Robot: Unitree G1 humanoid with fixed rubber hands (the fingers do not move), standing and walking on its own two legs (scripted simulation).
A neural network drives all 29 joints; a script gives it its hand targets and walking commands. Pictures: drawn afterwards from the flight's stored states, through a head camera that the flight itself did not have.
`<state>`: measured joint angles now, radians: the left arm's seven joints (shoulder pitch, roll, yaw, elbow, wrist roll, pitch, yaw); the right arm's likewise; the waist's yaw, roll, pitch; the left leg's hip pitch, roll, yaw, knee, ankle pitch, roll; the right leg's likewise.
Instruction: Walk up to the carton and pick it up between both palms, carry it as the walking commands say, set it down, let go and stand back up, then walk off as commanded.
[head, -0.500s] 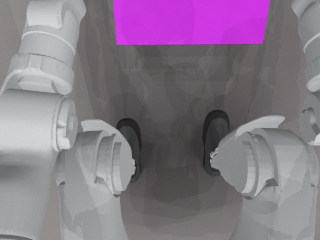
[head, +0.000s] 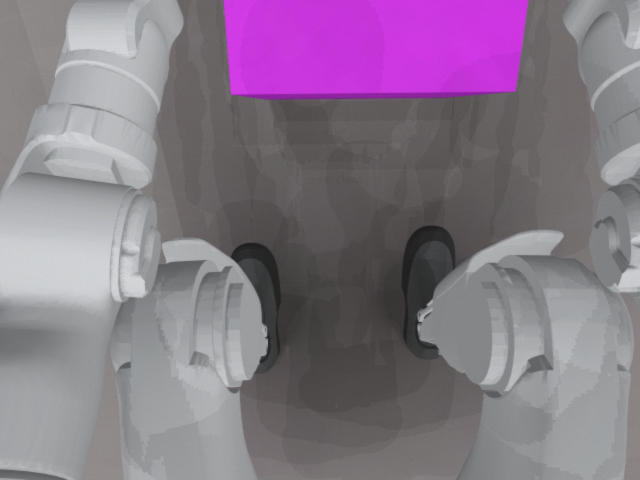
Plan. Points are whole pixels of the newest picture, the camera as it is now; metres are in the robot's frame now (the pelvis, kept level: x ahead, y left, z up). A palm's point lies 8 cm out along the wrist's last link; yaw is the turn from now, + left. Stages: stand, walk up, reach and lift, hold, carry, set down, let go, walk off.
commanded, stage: reach and lift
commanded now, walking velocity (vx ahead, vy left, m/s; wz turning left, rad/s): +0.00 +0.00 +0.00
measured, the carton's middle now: out of the picture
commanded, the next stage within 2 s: none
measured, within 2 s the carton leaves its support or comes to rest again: leaves its support in 1.12 s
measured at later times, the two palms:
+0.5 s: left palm out of the picture +0.56 +0.13 -0.18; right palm out of the picture +0.56 -0.19 -0.18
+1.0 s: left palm out of the picture +0.57 +0.13 -0.18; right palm out of the picture +0.56 -0.20 -0.18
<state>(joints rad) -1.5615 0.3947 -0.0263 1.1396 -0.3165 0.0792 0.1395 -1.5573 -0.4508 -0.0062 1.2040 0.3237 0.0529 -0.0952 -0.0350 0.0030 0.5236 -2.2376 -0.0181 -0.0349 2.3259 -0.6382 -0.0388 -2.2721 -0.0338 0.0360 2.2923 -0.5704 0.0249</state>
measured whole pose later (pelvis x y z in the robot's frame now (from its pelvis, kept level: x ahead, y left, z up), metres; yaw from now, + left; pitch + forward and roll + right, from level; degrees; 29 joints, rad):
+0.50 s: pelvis +0.00 +0.00 +0.01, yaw +0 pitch +33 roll +0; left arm -1.59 0.34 -0.05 1.15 -0.29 0.06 0.17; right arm -1.61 -0.41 0.01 1.23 0.30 0.02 -0.12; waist -0.03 0.01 0.52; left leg -2.24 -0.02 -0.03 2.29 -0.63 -0.03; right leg -2.27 -0.03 0.04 2.26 -0.57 0.03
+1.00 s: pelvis +0.01 +0.00 +0.00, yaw +0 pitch +32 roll -1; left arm -1.58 0.32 0.09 1.12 -0.18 0.17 0.10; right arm -1.59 -0.43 -0.05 1.18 0.26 0.14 -0.04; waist -0.04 0.03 0.52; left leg -2.24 -0.03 -0.03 2.34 -0.65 -0.02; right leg -2.26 -0.04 0.05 2.31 -0.60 0.04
